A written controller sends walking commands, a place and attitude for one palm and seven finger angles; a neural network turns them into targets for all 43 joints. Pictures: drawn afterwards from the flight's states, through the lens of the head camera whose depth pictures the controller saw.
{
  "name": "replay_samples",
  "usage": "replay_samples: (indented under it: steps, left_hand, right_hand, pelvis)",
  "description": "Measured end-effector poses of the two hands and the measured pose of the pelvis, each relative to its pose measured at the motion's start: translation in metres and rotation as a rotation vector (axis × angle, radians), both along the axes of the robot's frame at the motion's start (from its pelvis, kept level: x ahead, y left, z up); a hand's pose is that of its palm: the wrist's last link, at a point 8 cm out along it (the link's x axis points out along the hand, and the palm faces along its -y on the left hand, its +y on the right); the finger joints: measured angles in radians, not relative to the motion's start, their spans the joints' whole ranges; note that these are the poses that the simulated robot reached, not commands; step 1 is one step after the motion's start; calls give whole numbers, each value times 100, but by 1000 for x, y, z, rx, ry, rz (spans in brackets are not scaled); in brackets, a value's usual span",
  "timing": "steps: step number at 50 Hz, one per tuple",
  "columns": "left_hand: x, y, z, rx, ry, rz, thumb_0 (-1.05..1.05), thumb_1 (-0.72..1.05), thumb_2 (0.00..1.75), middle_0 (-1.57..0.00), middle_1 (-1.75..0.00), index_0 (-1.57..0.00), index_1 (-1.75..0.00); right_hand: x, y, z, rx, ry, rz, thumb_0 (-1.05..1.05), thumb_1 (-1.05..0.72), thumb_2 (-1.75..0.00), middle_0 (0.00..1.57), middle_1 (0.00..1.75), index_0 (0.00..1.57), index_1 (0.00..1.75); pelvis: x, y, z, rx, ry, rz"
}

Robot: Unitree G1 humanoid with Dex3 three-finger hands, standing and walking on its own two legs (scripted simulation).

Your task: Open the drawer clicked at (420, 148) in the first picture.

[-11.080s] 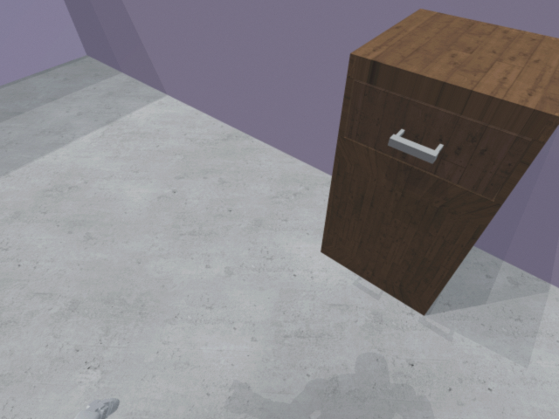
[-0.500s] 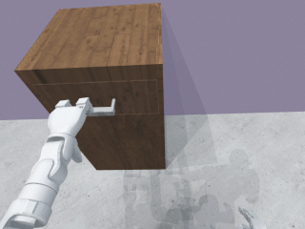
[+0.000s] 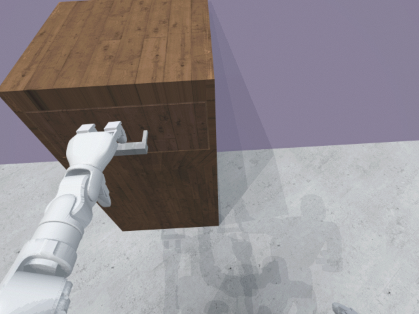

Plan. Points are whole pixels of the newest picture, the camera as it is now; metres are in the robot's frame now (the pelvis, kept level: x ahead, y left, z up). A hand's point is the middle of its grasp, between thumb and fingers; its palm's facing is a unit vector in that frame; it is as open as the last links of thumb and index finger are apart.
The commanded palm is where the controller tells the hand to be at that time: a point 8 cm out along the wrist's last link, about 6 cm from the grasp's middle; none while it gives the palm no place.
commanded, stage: move the hooked fingers above the handle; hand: left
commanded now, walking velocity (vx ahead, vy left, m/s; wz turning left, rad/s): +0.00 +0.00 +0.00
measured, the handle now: (124, 142) +0.52 +0.26 -0.04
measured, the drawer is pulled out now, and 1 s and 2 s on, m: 0.00 0.00 0.00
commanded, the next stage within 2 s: lower the fingers behind the handle in 1.26 s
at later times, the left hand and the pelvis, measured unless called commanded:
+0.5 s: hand (117, 144) +0.47 +0.25 +0.01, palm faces -0.04 -0.03 -1.00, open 13.8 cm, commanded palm +0.44 +0.26 +0.08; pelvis -0.01 +0.02 -0.01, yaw -1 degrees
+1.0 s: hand (112, 148) +0.45 +0.25 +0.02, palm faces -0.02 -0.02 -1.00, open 13.8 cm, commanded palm +0.44 +0.25 +0.08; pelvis +0.00 +0.02 -0.01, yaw +0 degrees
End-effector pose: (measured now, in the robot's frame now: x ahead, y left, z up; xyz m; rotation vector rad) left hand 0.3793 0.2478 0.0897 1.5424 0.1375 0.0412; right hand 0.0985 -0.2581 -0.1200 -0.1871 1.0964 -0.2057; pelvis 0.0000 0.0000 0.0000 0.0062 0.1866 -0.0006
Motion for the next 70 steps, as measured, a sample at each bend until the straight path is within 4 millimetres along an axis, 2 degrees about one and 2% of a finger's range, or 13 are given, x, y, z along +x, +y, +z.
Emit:
replay_samples:
  steps: [6, 14, 22, 27, 30, 35, 41, 47, 54, 62, 70]
  left_hand:
    - [12, 1, -2, 4, -36, -48, 0, -49, 30, -32, -120, -32, -120]
    - [36, 8, -8, 17, -34, -11, 0, -49, 30, -32, -120, -32, -120]
    - [60, 1, -21, -3, 3, -38, 0, -49, 30, -32, -120, -32, -120]
    - [75, -1, -20, -16, -41, -50, 0, -49, 30, -33, -121, -32, -120]
    - [76, -1, -19, -17, -52, -47, 0, -49, 30, -35, -123, -34, -121]
    - [71, 5, -24, -7, -23, 1, 0, -49, 30, -34, -123, -34, -122]
    - [60, 12, -24, -10, -8, -1, 0, -49, 30, -33, -121, -33, -121]
    - [52, 7, -16, -7, -39, -36, 0, -49, 30, -33, -121, -32, -120]
    - [57, -1, -17, 8, -30, -19, 0, -49, 30, -32, -121, -32, -120]
    - [65, -3, -15, 4, -24, -9, 0, -49, 30, -32, -120, -32, -120]
    - [61, -2, -18, 9, -2, -8, 0, -49, 30, -32, -120, -32, -120]
  right_hand:
    - [-19, -2, -2, -25, 39, -13, 0, -90, -90, 20, 30, 20, 30]
    - [-51, 0, -8, -25, 113, -49, 0, -90, -90, 20, 30, 20, 30]
    - [-84, 5, -8, -36, 197, -90, 0, -90, -90, 20, 30, 20, 30]
    - [-100, 7, -9, -41, 247, -109, 0, -90, -90, 20, 30, 20, 30]
    - [-105, 8, -11, -30, 270, -117, 0, -90, -90, 20, 30, 20, 30]
    - [-101, 13, -13, -5, 268, -123, 0, -90, -90, 20, 30, 20, 30]
    - [-82, 14, -10, -6, 226, -103, 0, -90, -90, 20, 30, 20, 30]
    - [-57, 9, -8, -17, 173, -62, 0, -90, -90, 20, 30, 20, 30]
    - [-38, 5, -7, -21, 124, -35, 0, -90, -90, 20, 30, 20, 30]
    - [-45, 0, -9, -20, 143, -55, 0, -90, -90, 20, 30, 20, 30]
    - [-61, -4, -11, -14, 196, -78, 0, -90, -90, 20, 30, 20, 30]
  pelvis:
    - [-5, 4, -4, -4, 24, 5]
    - [-9, 12, -8, -10, 67, 0]
    - [-8, 18, -11, -16, 102, -8]
    - [-4, 21, -15, -21, 130, -14]
    - [-1, 23, -15, -23, 137, -20]
    - [2, 24, -13, -24, 130, -28]
    - [3, 22, -10, -25, 115, -21]
    - [4, 20, -10, -28, 98, -2]
    - [1, 16, -10, -24, 96, 5]
    - [5, 11, -10, -18, 107, -7]
    - [8, 7, -9, -16, 107, -12]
